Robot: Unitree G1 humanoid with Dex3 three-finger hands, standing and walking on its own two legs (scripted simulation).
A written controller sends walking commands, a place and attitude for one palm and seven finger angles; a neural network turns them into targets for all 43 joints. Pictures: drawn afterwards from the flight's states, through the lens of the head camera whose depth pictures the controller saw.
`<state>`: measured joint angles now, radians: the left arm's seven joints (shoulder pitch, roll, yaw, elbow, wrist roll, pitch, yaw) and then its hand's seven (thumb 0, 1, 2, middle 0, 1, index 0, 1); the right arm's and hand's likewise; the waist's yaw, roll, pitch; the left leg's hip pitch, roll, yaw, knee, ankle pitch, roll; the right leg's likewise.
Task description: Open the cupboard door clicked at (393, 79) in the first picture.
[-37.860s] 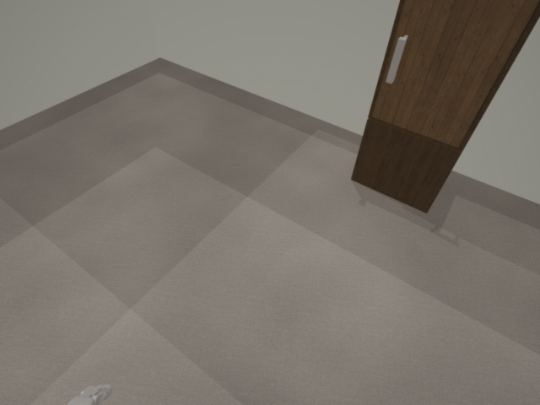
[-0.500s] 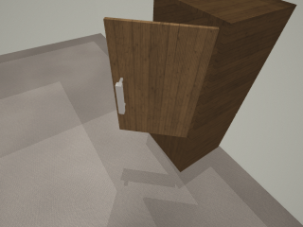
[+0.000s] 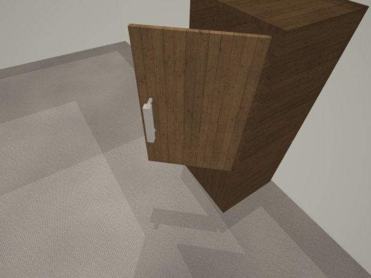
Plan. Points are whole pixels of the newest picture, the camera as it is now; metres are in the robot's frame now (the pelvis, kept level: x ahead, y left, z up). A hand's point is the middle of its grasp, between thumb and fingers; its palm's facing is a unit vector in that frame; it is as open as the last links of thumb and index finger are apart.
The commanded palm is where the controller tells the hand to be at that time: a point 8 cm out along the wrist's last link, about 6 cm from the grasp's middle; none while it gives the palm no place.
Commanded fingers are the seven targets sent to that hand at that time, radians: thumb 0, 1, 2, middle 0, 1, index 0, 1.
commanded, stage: shuffle to correct the standing spot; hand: left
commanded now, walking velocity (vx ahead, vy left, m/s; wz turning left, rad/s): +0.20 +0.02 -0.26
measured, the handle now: (150, 120) +0.63 +0.16 -0.07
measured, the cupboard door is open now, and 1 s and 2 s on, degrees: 49 49 49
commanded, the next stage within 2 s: come to a stop and stand still in 0.30 s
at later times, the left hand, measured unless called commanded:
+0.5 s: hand out of the picture +0.04 +0.18 -0.20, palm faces +0.00 -0.99 -0.13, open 7.4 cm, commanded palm none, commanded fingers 0.00 0.90 0.90 -0.20 -0.30 -0.20 -0.30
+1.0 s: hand (130, 248) +0.23 +0.16 -0.19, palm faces -0.05 -0.98 -0.22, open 7.4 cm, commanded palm none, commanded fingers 0.00 0.90 0.90 -0.20 -0.30 -0.20 -0.30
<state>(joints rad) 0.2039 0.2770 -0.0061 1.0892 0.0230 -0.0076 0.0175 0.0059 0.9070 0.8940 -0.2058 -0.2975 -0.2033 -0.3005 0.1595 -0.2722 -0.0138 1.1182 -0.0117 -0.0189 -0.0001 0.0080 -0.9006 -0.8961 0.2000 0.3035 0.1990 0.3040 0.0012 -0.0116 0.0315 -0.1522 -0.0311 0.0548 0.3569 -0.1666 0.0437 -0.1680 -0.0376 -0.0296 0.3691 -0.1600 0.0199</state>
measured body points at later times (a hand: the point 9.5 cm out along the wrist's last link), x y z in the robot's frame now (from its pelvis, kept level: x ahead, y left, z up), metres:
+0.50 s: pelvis +0.09 +0.02 -0.02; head +0.10 +0.05 +0.43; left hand +0.04 +0.23 -0.19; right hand +0.05 -0.21 -0.16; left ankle +0.02 +0.09 -0.75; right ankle +0.03 -0.12 -0.73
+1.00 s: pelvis +0.13 -0.01 -0.02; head +0.17 -0.01 +0.43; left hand +0.24 +0.22 -0.17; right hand +0.10 -0.24 -0.18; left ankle +0.05 +0.10 -0.70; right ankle +0.16 -0.12 -0.75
